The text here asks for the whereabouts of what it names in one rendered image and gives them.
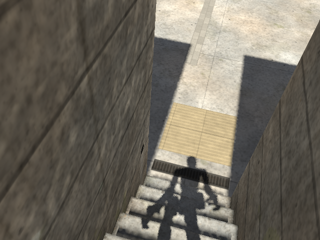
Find stairs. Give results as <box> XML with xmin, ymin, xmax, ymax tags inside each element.
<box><xmin>103</xmin><ymin>175</ymin><xmax>238</xmax><ymax>240</ymax></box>

